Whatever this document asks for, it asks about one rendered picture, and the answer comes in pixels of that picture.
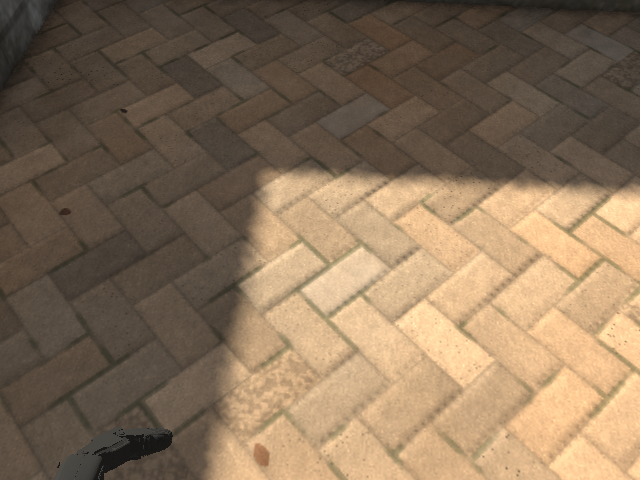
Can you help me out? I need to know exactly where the robot left hand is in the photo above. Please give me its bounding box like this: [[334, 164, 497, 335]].
[[53, 427, 173, 480]]

